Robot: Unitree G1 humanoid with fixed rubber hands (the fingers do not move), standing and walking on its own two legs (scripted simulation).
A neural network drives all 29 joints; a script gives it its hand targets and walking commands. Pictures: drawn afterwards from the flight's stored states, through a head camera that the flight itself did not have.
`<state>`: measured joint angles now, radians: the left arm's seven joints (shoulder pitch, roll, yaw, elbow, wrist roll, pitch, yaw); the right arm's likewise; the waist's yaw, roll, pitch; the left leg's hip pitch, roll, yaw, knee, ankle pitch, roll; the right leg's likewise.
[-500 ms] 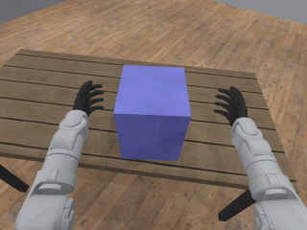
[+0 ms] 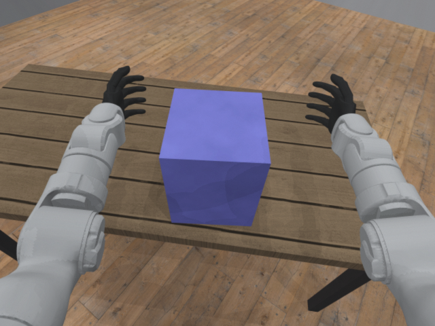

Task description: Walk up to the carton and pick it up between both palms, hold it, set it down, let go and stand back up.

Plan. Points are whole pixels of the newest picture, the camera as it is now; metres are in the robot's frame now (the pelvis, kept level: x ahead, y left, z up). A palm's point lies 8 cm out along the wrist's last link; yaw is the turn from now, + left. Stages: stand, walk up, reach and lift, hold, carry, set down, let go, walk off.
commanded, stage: reach and lift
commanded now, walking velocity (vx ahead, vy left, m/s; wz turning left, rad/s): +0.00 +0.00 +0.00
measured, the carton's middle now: (214, 160) +0.48 +0.03 -0.02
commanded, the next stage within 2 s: none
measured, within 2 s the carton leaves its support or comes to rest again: neither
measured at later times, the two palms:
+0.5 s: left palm (124, 100) +0.47 +0.20 +0.16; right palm (333, 107) +0.47 -0.19 +0.17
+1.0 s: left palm (134, 142) +0.46 +0.20 +0.06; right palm (315, 146) +0.46 -0.18 +0.07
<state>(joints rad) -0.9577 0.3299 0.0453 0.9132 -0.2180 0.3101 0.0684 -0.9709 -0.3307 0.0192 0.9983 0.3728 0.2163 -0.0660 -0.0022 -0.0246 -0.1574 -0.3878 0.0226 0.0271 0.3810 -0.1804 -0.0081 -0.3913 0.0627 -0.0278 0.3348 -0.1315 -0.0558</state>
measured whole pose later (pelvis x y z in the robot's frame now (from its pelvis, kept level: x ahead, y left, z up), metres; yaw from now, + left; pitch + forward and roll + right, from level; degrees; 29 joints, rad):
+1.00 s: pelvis -0.01 -0.01 -0.02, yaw +1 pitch +25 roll +0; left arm -1.14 0.29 -0.02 1.54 -0.25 -0.27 0.04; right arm -1.07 -0.25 0.04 1.36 0.33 -0.17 -0.05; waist -0.03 -0.04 -0.27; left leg -0.76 0.01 0.01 0.53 -0.20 -0.02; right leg -0.78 0.05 -0.05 0.52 -0.18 -0.07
